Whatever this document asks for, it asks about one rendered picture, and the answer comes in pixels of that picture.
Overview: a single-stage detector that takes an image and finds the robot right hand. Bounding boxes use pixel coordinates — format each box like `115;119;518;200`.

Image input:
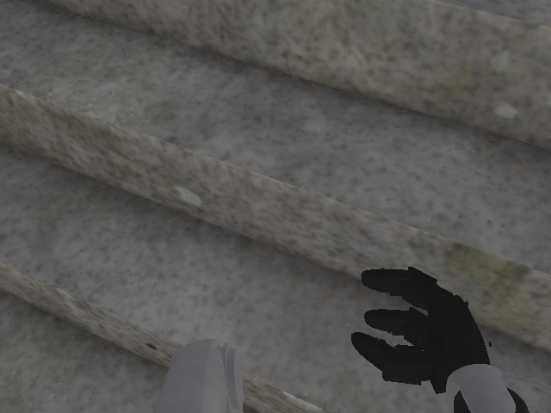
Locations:
351;267;492;394

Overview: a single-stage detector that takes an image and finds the left robot thigh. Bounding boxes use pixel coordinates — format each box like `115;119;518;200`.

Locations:
152;341;244;413

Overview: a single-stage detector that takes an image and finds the robot right forearm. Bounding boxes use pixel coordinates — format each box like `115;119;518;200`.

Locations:
446;364;529;413

